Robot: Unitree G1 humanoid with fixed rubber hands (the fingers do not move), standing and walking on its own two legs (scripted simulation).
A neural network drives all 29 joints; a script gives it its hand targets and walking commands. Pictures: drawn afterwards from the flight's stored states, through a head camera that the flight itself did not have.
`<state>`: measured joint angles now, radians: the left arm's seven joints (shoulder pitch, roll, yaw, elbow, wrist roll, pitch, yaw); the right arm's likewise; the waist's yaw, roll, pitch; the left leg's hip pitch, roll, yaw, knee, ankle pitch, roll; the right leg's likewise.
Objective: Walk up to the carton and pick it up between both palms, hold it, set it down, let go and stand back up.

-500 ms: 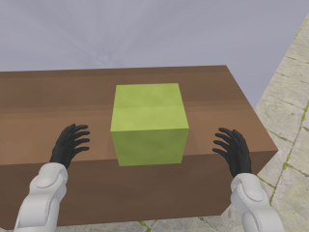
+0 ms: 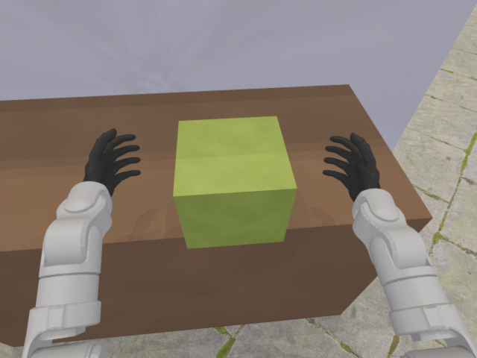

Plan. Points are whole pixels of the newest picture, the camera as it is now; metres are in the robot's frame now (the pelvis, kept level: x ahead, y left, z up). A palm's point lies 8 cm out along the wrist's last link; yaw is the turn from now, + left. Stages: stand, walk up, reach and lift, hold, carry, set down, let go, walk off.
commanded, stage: reach and lift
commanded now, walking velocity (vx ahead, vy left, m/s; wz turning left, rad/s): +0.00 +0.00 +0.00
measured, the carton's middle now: (232, 182) +0.43 +0.06 +0.03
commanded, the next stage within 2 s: none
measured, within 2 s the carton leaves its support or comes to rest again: neither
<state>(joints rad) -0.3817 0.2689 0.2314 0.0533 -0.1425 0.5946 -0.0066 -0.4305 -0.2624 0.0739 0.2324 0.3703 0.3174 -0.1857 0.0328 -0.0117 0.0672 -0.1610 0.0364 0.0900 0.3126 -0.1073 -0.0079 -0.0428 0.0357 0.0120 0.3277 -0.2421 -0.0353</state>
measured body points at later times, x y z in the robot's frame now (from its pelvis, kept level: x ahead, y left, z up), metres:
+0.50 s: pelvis -0.01 +0.00 +0.00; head +0.01 +0.01 +0.45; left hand +0.41 +0.26 +0.17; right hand +0.44 -0.14 +0.17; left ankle +0.04 +0.12 -0.75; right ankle -0.04 -0.10 -0.75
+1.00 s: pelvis -0.01 +0.00 -0.01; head +0.04 +0.02 +0.44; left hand +0.41 +0.25 +0.07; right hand +0.44 -0.12 +0.08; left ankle +0.04 +0.12 -0.75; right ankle -0.04 -0.10 -0.75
